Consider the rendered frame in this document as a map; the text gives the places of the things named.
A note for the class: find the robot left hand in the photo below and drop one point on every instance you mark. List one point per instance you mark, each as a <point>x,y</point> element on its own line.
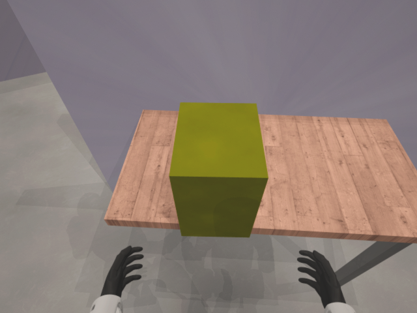
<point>116,280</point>

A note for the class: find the robot left forearm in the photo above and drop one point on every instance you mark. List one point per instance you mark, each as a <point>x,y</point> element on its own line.
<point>107,304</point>

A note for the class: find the table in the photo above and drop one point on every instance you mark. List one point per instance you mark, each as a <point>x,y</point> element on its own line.
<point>328,177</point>

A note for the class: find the robot right hand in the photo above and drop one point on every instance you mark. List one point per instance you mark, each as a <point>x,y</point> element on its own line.
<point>326,284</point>

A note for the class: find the carton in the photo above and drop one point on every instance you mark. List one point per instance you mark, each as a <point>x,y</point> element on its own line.
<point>218,170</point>

